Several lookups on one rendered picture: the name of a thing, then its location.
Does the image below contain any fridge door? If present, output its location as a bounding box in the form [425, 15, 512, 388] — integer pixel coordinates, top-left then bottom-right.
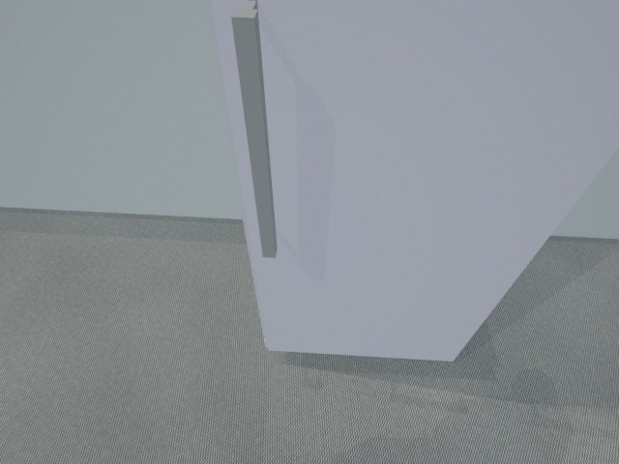
[211, 0, 619, 362]

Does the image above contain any handle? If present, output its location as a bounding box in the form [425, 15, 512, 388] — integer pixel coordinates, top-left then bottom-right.
[231, 0, 277, 258]

